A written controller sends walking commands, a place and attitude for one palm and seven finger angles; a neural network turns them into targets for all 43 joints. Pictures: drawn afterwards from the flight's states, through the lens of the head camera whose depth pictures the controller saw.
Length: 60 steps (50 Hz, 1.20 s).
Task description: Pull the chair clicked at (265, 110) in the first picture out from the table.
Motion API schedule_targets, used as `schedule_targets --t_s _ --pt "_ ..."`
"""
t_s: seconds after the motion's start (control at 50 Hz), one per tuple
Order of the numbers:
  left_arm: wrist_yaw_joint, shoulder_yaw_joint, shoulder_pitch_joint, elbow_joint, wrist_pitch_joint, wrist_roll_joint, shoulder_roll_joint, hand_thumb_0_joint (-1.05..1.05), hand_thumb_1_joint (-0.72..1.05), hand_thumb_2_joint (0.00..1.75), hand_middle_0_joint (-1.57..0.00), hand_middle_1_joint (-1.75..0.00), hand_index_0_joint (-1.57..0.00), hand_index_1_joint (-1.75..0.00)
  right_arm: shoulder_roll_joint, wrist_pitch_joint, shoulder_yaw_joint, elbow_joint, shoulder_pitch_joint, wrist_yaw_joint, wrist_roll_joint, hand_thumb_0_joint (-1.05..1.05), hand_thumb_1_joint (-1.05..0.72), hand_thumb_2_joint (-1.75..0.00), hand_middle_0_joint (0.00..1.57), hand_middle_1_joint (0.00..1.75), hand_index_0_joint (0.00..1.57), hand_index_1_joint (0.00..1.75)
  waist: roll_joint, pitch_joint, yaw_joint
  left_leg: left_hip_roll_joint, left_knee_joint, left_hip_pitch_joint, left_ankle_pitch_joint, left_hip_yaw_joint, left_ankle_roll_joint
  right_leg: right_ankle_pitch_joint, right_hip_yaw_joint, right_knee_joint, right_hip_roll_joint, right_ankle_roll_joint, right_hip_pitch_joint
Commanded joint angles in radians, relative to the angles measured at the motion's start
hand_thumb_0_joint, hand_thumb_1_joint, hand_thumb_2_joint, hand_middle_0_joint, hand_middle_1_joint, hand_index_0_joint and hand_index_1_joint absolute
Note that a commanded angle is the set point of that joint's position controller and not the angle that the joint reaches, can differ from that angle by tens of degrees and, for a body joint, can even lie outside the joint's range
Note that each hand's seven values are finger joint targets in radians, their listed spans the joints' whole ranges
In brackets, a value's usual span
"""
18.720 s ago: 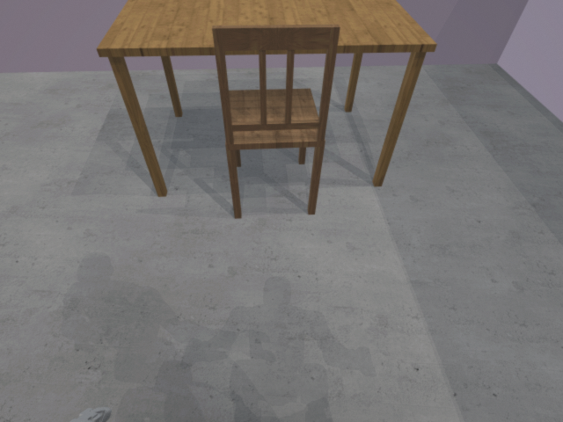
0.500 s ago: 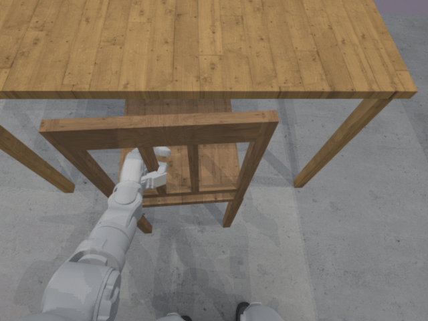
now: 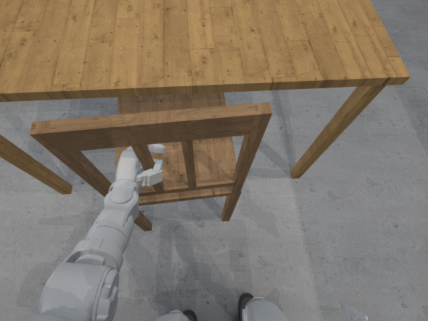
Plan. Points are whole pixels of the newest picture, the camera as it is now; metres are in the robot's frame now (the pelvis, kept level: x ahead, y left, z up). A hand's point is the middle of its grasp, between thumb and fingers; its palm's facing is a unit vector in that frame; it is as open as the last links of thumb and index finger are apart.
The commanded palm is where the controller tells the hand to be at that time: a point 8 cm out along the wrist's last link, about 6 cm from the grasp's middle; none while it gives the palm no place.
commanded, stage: step backward, pulling the chair out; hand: left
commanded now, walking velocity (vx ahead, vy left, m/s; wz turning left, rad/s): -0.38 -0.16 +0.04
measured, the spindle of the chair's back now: (150, 168) +0.43 +0.13 -0.11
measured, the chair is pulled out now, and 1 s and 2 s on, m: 0.02 0.12 0.34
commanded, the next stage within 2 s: none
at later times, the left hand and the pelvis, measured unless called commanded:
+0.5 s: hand (158, 184) +0.37 +0.10 -0.07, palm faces -0.04 -0.99 -0.12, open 5.3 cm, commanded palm +0.36 +0.16 -0.07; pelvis -0.02 +0.01 +0.00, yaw +0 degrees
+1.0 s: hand (156, 215) +0.31 +0.10 -0.07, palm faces +0.01 -0.99 -0.14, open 5.4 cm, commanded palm +0.30 +0.16 -0.07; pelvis -0.08 -0.01 +0.00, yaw +0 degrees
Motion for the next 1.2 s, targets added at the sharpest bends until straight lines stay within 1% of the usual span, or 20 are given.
schedule_targets --t_s 0.0,0.08,0.12,0.16,0.2,0.24,0.34,0.4,0.44,0.5,0.56,0.6,0.66,0.72,0.8,0.86,0.96,1.02,1.06,1.18 --pt "-0.015 -0.022 -0.225 -0.244 -0.073 0.035 0.105 0.0 0.9 0.9 -0.5 -1.45 -0.5 -1.45 -0.1 -0.014 -0.052 -0.068 0.151 0.039 -0.047 0.0 -0.9 -0.9 0.2 0.3 0.2 0.3 0.303 -0.586 0.023 0.225 0.043 0.827 1.588 -0.204 -0.062 -0.165 -0.013 0.14 0.041 -0.037 -0.123" --pt "-0.011 -0.02 -0.249 -0.249 -0.066 0.035 0.126 0.0 0.9 0.9 -0.5 -1.45 -0.5 -1.45 -0.094 -0.017 -0.037 -0.089 0.159 0.057 -0.031 0.0 -0.9 -0.9 0.2 0.3 0.2 0.3 0.194 -0.547 0.021 0.198 0.133 0.644 1.335 -0.151 -0.068 0.169 -0.019 -0.087 0.04 -0.064 0.103" --pt "-0.013 -0.021 -0.273 -0.233 -0.068 0.037 0.133 0.0 0.9 0.9 -0.5 -1.45 -0.5 -1.45 -0.095 -0.029 -0.028 -0.099 0.114 0.045 -0.021 0.0 -0.9 -0.9 0.2 0.3 0.2 0.3 0.145 -0.446 0.029 0.158 0.148 0.319 0.905 -0.117 -0.083 0.545 0.045 -0.101 -0.05 -0.091 0.279" --pt "-0.003 0.012 -0.28 -0.21 -0.07 0.023 0.185 0.0 0.9 0.9 -0.5 -1.45 -0.5 -1.45 -0.122 -0.045 -0.038 -0.09 0.126 0.017 0.008 0.0 -0.9 -0.9 0.2 0.3 0.2 0.3 -0.066 -0.455 0.04 0.068 0.246 0.058 0.232 -0.102 -0.102 1.027 0.16 -0.065 -0.209 -0.176 0.482" --pt "-0.002 0.003 -0.258 -0.157 -0.034 0.019 0.172 0.0 0.9 0.9 -0.5 -1.45 -0.5 -1.45 -0.116 -0.067 -0.026 -0.071 0.089 0.003 0.019 0.0 -0.9 -0.9 0.2 0.3 0.2 0.3 -0.161 -0.46 0.055 0.035 0.233 -0.044 -0.155 -0.148 -0.088 1.084 0.187 -0.063 -0.3 -0.198 0.556" --pt "0.004 0.0 -0.279 -0.182 -0.03 0.024 0.174 0.0 0.9 0.9 -0.5 -1.45 -0.5 -1.45 -0.123 -0.078 -0.021 -0.038 0.078 -0.016 0.008 0.0 -0.9 -0.9 0.2 0.3 0.2 0.3 -0.092 -0.493 0.043 0.053 0.079 0.009 -0.023 -0.136 -0.085 1.036 0.14 -0.038 -0.271 -0.159 0.579" --pt "0.005 -0.047 -0.303 -0.232 -0.055 0.021 0.114 0.0 0.9 0.9 -0.5 -1.45 -0.5 -1.45 -0.127 -0.06 -0.033 -0.05 0.083 -0.019 0.0 0.0 -0.9 -0.9 0.2 0.3 0.2 0.3 0.029 -0.557 0.015 0.166 -0.007 0.367 0.962 -0.178 -0.025 0.601 0.04 0.041 -0.054 -0.033 0.34" --pt "0.002 -0.035 -0.272 -0.25 -0.067 0.035 0.096 0.0 0.9 0.9 -0.5 -1.45 -0.5 -1.45 -0.096 -0.052 -0.037 -0.055 0.098 0.022 -0.035 0.0 -0.9 -0.9 0.2 0.3 0.2 0.3 0.221 -0.572 0.018 0.249 0.011 0.667 1.395 -0.265 0.01 -0.032 0.034 0.109 0.008 -0.035 0.056" --pt "0.002 -0.032 -0.269 -0.249 -0.066 0.038 0.09 0.0 0.9 0.9 -0.5 -1.45 -0.5 -1.45 -0.085 -0.051 -0.04 -0.067 0.101 0.043 -0.043 0.0 -0.9 -0.9 0.2 0.3 0.2 0.3 0.239 -0.537 0.027 0.249 0.041 0.704 1.375 -0.246 0.004 -0.096 0.024 0.064 0.019 -0.049 0.032" --pt "0.002 -0.029 -0.276 -0.251 -0.063 0.043 0.105 0.0 0.9 0.9 -0.5 -1.45 -0.5 -1.45 -0.086 -0.053 -0.032 -0.078 0.107 0.048 -0.033 0.0 -0.9 -0.9 0.2 0.3 0.2 0.3 0.162 -0.512 0.026 0.21 0.113 0.523 1.192 -0.202 -0.025 0.235 0.028 -0.077 0.007 -0.064 0.206" --pt "0.005 0.012 -0.26 -0.233 -0.069 0.023 0.174 0.0 0.9 0.9 -0.5 -1.45 -0.5 -1.45 -0.109 -0.062 -0.037 -0.093 0.101 0.014 0.005 0.0 -0.9 -0.9 0.2 0.3 0.2 0.3 -0.089 -0.534 0.037 0.069 0.263 0.095 0.315 -0.107 -0.098 1.055 0.153 -0.05 -0.206 -0.17 0.566" --pt "0.002 0.0 -0.227 -0.194 -0.037 0.017 0.167 0.0 0.9 0.9 -0.5 -1.45 -0.5 -1.45 -0.094 -0.084 -0.022 -0.098 0.03 0.002 0.017 0.0 -0.9 -0.9 0.2 0.3 0.2 0.3 -0.105 -0.483 0.069 0.026 0.291 -0.026 -0.161 -0.159 -0.092 1.041 0.182 -0.06 -0.315 -0.199 0.566" --pt "0.017 -0.004 -0.236 -0.214 -0.019 0.022 0.176 0.0 0.9 0.9 -0.5 -1.45 -0.5 -1.45 -0.116 -0.091 -0.009 -0.053 0.034 -0.024 -0.002 0.0 -0.9 -0.9 0.2 0.3 0.2 0.3 -0.018 -0.489 0.047 0.059 0.034 0.079 0.057 -0.137 -0.095 0.92 0.107 -0.02 -0.257 -0.149 0.546" --pt "0.013 -0.062 -0.273 -0.255 -0.034 0.006 0.116 0.0 0.9 0.9 -0.5 -1.45 -0.5 -1.45 -0.137 -0.079 -0.03 -0.061 0.057 -0.023 0.01 0.0 -0.9 -0.9 0.2 0.3 0.2 0.3 0.009 -0.525 0.033 0.154 -0.06 0.276 0.703 -0.162 -0.034 0.599 0.044 0.011 -0.081 -0.038 0.423" --pt "0.006 -0.055 -0.306 -0.264 -0.054 0.036 0.085 0.0 0.9 0.9 -0.5 -1.45 -0.5 -1.45 -0.101 -0.075 -0.033 -0.061 0.055 0.017 -0.036 0.0 -0.9 -0.9 0.2 0.3 0.2 0.3 0.263 -0.502 0.028 0.284 -0.07 0.511 1.173 -0.309 0.046 -0.145 0.046 0.172 0.008 -0.035 0.126" --pt "0.013 -0.026 -0.286 -0.223 -0.064 0.036 0.106 0.0 0.9 0.9 -0.5 -1.45 -0.5 -1.45 -0.099 -0.082 -0.041 -0.048 0.107 0.041 -0.035 0.0 -0.9 -0.9 0.2 0.3 0.2 0.3 0.188 -0.519 0.028 0.288 0.022 0.632 1.261 -0.303 0.059 -0.103 0.053 0.073 0.019 -0.046 0.101" --pt "0.009 -0.011 -0.308 -0.205 -0.079 0.039 0.158 0.0 0.9 0.9 -0.5 -1.45 -0.5 -1.45 -0.112 -0.102 -0.042 -0.041 0.093 0.032 -0.007 0.0 -0.9 -0.9 0.2 0.3 0.2 0.3 0.101 -0.467 0.032 0.197 0.073 0.314 0.826 -0.196 -0.021 0.489 0.087 -0.083 -0.055 -0.062 0.369" --pt "0.01 0.018 -0.267 -0.161 -0.061 0.019 0.213 0.0 0.9 0.9 -0.5 -1.45 -0.5 -1.45 -0.103 -0.122 -0.037 -0.063 0.022 0.002 0.019 0.0 -0.9 -0.9 0.2 0.3 0.2 0.3 -0.107 -0.497 0.062 0.014 0.311 0.032 -0.139 -0.13 -0.094 0.922 0.216 -0.086 -0.298 -0.158 0.51" --pt "0.015 0.01 -0.262 -0.159 -0.034 0.024 0.203 0.0 0.9 0.9 -0.5 -1.45 -0.5 -1.45 -0.106 -0.134 -0.021 -0.043 0.003 -0.008 0.003 0.0 -0.9 -0.9 0.2 0.3 0.2 0.3 -0.024 -0.46 0.067 0.02 0.323 0.007 -0.16 -0.177 -0.094 0.847 0.219 -0.077 -0.327 -0.196 0.473" --pt "0.025 -0.034 -0.261 -0.18 -0.007 -0.003 0.146 0.0 0.9 0.9 -0.5 -1.45 -0.5 -1.45 -0.135 -0.122 -0.023 -0.021 0.049 -0.035 0.01 0.0 -0.9 -0.9 0.2 0.3 0.2 0.3 -0.094 -0.5 0.045 0.078 -0.068 0.179 0.233 -0.118 -0.075 0.744 0.093 -0.019 -0.199 -0.085 0.49"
